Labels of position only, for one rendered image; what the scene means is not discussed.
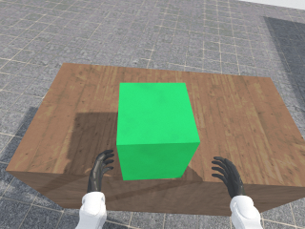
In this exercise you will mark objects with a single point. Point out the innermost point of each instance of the left robot forearm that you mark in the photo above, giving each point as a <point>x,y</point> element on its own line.
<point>93,213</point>

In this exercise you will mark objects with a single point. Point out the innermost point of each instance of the carton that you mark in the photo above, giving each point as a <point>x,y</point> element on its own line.
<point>156,131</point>

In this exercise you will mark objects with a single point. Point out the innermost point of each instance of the robot right hand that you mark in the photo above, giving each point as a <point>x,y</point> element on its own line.
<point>230,177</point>

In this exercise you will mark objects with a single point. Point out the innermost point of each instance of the robot left hand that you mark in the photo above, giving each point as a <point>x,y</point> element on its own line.
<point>97,171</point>

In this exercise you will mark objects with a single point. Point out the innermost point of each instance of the pedestal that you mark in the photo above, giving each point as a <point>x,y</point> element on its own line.
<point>239,117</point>

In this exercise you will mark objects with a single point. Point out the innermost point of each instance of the right robot forearm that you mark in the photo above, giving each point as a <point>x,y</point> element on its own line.
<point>244,214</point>

